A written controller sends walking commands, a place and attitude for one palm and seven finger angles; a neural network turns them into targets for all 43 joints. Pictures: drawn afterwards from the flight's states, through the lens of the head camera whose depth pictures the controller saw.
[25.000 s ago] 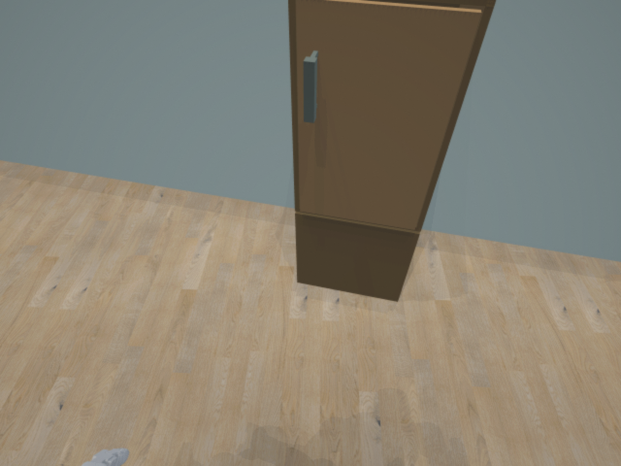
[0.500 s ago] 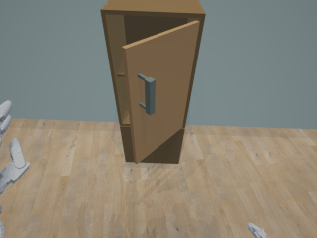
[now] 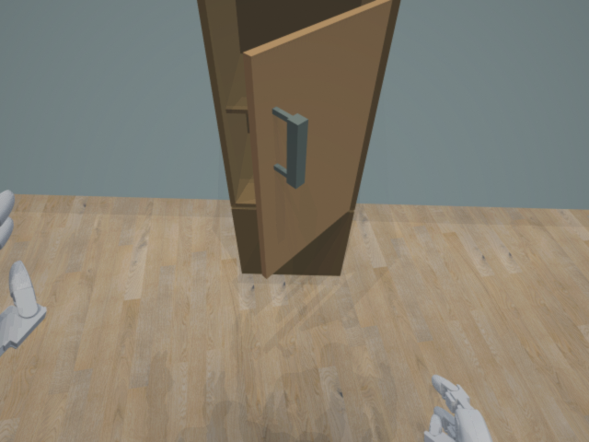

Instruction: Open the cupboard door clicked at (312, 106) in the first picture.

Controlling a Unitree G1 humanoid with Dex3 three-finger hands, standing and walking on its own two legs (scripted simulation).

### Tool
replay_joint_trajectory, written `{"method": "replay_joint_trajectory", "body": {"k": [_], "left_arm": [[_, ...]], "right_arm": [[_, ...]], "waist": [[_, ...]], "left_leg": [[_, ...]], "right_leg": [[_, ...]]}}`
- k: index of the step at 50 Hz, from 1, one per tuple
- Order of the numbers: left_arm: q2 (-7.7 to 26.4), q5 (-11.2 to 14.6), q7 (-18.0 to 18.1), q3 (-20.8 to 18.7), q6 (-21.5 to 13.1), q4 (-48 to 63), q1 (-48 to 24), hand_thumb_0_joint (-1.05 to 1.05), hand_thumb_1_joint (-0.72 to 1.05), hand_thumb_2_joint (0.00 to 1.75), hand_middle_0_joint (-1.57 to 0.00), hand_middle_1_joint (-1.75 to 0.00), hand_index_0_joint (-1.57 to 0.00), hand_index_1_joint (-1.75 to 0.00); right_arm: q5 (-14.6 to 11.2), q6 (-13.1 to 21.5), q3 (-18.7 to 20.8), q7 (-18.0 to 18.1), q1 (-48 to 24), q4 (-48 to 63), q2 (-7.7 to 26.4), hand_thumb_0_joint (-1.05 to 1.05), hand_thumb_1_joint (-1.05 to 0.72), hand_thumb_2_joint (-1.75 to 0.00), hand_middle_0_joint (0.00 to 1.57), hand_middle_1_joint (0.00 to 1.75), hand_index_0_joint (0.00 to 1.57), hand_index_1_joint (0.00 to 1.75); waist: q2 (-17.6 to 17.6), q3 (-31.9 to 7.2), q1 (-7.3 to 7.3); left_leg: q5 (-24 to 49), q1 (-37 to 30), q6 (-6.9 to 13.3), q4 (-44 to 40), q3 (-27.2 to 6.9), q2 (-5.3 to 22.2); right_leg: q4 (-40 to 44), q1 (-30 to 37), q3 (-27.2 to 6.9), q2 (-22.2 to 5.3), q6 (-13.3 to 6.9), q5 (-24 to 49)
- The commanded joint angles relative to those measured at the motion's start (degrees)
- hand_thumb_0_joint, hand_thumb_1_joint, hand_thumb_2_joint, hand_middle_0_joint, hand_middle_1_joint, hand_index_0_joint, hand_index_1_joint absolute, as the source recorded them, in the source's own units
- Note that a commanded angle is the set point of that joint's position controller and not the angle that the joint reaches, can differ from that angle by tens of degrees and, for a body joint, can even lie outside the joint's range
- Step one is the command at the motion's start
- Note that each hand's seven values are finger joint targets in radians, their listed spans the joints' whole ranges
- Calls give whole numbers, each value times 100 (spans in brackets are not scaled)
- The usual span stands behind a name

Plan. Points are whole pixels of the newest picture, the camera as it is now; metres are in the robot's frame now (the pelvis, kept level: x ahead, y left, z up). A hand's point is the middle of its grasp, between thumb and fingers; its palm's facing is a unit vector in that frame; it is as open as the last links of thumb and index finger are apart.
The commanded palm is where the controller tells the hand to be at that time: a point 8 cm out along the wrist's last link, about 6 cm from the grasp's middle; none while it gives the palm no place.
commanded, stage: stop stepping back and stand still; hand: left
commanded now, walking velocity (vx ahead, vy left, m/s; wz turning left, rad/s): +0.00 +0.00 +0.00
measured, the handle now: (287, 148) +0.57 +0.05 +0.08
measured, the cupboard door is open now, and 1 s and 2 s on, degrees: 47 47 47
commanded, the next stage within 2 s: let the arm hang, fingers relaxed in 0.24 s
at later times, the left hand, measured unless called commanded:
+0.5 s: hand (113, 415) +0.16 +0.25 -0.05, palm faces +0.07 -0.88 -0.48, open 7.4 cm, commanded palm none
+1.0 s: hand out of the picture -0.03 +0.21 -0.16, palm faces +0.08 -0.95 -0.30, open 7.3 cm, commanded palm none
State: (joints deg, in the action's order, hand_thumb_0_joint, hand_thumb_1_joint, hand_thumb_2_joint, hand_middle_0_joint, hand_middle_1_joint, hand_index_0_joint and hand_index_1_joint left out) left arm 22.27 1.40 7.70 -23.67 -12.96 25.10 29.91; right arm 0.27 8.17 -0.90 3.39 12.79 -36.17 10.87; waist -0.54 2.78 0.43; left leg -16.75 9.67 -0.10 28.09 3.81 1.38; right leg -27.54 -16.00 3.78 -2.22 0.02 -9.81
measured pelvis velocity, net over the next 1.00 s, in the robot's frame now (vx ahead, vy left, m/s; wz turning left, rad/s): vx -0.03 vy -0.02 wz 0.06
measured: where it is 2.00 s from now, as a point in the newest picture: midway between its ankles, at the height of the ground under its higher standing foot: outside the picture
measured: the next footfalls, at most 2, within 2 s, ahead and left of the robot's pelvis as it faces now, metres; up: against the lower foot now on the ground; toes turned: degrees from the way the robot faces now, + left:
none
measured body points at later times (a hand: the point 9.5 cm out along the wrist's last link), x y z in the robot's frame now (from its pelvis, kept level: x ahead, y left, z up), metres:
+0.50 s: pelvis -0.02 +0.00 -0.01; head -0.01 -0.05 +0.44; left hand +0.15 +0.30 -0.02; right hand +0.13 -0.26 -0.14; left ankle -0.02 +0.12 -0.74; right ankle +0.05 -0.12 -0.74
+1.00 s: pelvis -0.03 -0.02 +0.00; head -0.01 -0.03 +0.45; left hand -0.03 +0.26 -0.14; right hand -0.04 -0.25 -0.16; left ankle -0.02 +0.12 -0.74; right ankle +0.05 -0.12 -0.74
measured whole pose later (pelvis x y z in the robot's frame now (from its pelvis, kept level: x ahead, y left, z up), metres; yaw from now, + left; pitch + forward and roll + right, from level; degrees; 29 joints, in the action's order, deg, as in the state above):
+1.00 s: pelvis -0.03 -0.02 +0.00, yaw +4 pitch -1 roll +0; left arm 14.2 -0.9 0.5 -2.5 1.2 -63.8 13.7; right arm 1.8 -1.4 0.9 0.6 18.9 -62.7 10.9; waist 1.4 3.5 -0.3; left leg -13.5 13.1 -0.8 27.8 -0.1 1.3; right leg -25.8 -17.1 7.2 -2.3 -1.9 -8.1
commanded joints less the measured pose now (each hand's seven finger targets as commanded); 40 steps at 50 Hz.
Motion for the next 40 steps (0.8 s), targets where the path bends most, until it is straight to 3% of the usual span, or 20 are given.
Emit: {"method": "replay_joint_trajectory", "body": {"k": [1, 5, 10, 16, 17, 18, 19, 21, 22, 23, 25, 27, 28, 30, 32, 33, 34, 37, 39, 40], "left_arm": [[954, 27, 108, -636, -347, 1249, -188, 0, 90, 90, -20, -30, -20, -30], [1057, 21, 114, -709, -354, 1375, -56, 0, 90, 90, -20, -30, -20, -30], [1096, 30, 131, -771, -365, 1357, 10, 0, 90, 90, -20, -30, -20, -30], [985, 32, 145, -688, -347, 1033, -61, 0, 90, 90, -20, -30, -20, -30], [232, -412, -662, 1773, 623, -3388, -613, 0, 90, 90, -20, -30, -20, -30], [133, -348, -768, 1581, 1033, -3548, -656, 0, 90, 90, -20, -30, -20, -30], [101, -335, -788, 1592, 1155, -3475, -694, 0, 90, 90, -20, -30, -20, -30], [95, -370, -800, 1650, 1158, -3915, -1013, 0, 90, 90, -20, -30, -20, -30], [200, -389, -800, 1672, 1167, -4211, -1155, 0, 90, 90, -20, -30, -20, -30], [299, -412, -799, 1686, 1163, -4534, -1301, 0, 90, 90, -20, -30, -20, -30], [549, -418, -780, 1722, 1184, -5168, -1628, 0, 90, 90, -20, -30, -20, -30], [490, -365, -741, 1863, 1264, -5787, -1926, 0, 90, 90, -20, -30, -20, -30], [436, -345, -725, 1931, 1294, -6050, -2004, 0, 90, 90, -20, -30, -20, -30], [350, -322, -695, 2009, 1311, -6511, -2043, 0, 90, 90, -20, -30, -20, -30], [141, -274, -686, 2075, 1320, -6977, -1936, 0, 90, 90, -20, -30, -20, -30], [63, -258, -682, 2084, 1319, -7192, -1807, 0, 90, 90, -20, -30, -20, -30], [-1, -244, -675, 2087, 1318, -7407, -1709, 0, 90, 90, -20, -30, -20, -30], [-37, -250, -669, 2021, 1303, -7839, -1595, 0, 90, 90, -20, -30, -20, -30], [-11, -239, -672, 2004, 1276, -8031, -1655, 0, 90, 90, -20, -30, -20, -30], [45, -240, -670, 1991, 1268, -8103, -1709, 0, 90, 90, -20, -30, -20, -30]], "right_arm": [[-39, 321, 307, 54, -494, 917, 770, 0, -90, -90, 20, 30, 20, 30], [-27, 327, 340, 50, -466, 935, 798, 0, -90, -90, 20, 30, 20, 30], [-18, 294, 355, 65, -492, 959, 808, 0, -90, -90, 20, 30, 20, 30], [-12, 268, 345, 96, -480, 923, 787, 0, -90, -90, 20, 30, 20, 30], [-86, 282, 611, -423, -807, -568, 1823, 0, -90, -90, 20, 30, 20, 30], [-56, -104, 605, -456, -310, -577, 1533, 0, -90, -90, 20, 30, 20, 30], [-23, -216, 591, -435, -315, -448, 1561, 0, -90, -90, 20, 30, 20, 30], [64, -341, 509, -402, -459, -462, 1541, 0, -90, -90, 20, 30, 20, 30], [93, -392, 476, -402, -526, -492, 1576, 0, -90, -90, 20, 30, 20, 30], [109, -439, 473, -395, -539, -585, 1613, 0, -90, -90, 20, 30, 20, 30], [88, -569, 457, -399, -301, -719, 1512, 0, -90, -90, 20, 30, 20, 30], [120, -708, 375, -373, -71, -990, 1278, 0, -90, -90, 20, 30, 20, 30], [132, -755, 340, -367, -41, -1116, 1187, 0, -90, -90, 20, 30, 20, 30], [135, -801, 293, -365, 27, -1315, 1099, 0, -90, -90, 20, 30, 20, 30], [145, -812, 225, -348, 15, -1527, 956, 0, -90, -90, 20, 30, 20, 30], [148, -819, 211, -337, -21, -1595, 922, 0, -90, -90, 20, 30, 20, 30], [148, -827, 197, -318, -37, -1683, 886, 0, -90, -90, 20, 30, 20, 30], [154, -880, 256, -290, 216, -1898, 856, 0, -90, -90, 20, 30, 20, 30], [147, -888, 292, -275, 440, -2059, 875, 0, -90, -90, 20, 30, 20, 30], [129, -893, 316, -274, 547, -2093, 908, 0, -90, -90, 20, 30, 20, 30]], "waist": [[584, -624, 0], [545, -750, 13], [573, -613, 14], [156, -471, -5], [251, 43, -319], [404, -472, -261], [655, -342, -251], [208, -491, -125], [-217, -474, -92], [-783, -551, -54], [-1623, -717, -127], [-1456, -742, -211], [-1116, -652, -213], [-317, -682, -191], [565, -544, -118], [917, -478, -55], [1049, -418, -10], [989, -263, 21], [718, -200, -23], [353, -74, -35]], "left_leg": [[1182, 924, 87, -939, -427, 297], [1273, 876, 35, -887, -383, 215], [811, 988, 24, -974, -380, 162], [132, 1010, 69, -934, -387, 113], [974, 1292, 118, 121, -679, 252], [1314, 724, 79, -17, -637, 384], [1101, 924, 197, -229, -778, 562], [694, 1582, 457, -461, -1176, 705], [559, 1641, 474, -449, -1204, 659], [540, 1499, 434, -258, -1097, 525], [336, 977, 301, 291, -698, 99], [128, 509, 228, 574, -395, -60], [151, 391, 208, 568, -359, -52], [301, 297, 206, 329, -462, 24], [249, 673, 208, -166, -714, 193], [110, 906, 201, -374, -793, 253], [-54, 1078, 192, -513, -831, 280], [-604, 1279, 190, -640, -816, 245], [-604, 1155, 189, -593, -765, 214], [-576, 1080, 199, -580, -774, 225]], "right_leg": [[17, 1377, -261, 74, 74, 1046], [84, 1484, -274, 45, 46, 1254], [272, 1403, -329, 28, 42, 887], [721, 1185, -563, -59, 46, 232], [-33, 48, -343, -627, -207, 797], [-17, -300, -525, -574, -282, 319], [-191, -397, -327, -372, -196, -288], [-609, 14, -317, -201, -203, -618], [-557, 172, -364, -199, -225, -585], [-294, 253, -466, -311, -264, -413], [350, 71, -861, -821, -503, -501], [723, -186, -1035, -1070, -630, -875], [790, -296, -1012, -1061, -606, -995], [770, -236, -901, -875, -486, -1313], [585, 57, -748, -677, -372, -1282], [542, 263, -675, -583, -315, -1225], [546, 428, -645, -534, -301, -1176], [776, 556, -636, -535, -317, -1460], [944, 458, -670, -594, -364, -1598], [1045, 332, -636, -602, -373, -1704]]}}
